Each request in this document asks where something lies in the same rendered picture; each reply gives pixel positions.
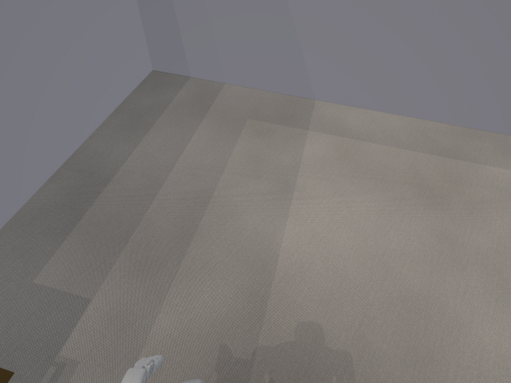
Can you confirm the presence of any robot left hand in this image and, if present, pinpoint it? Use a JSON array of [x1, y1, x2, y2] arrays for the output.
[[120, 355, 164, 383]]

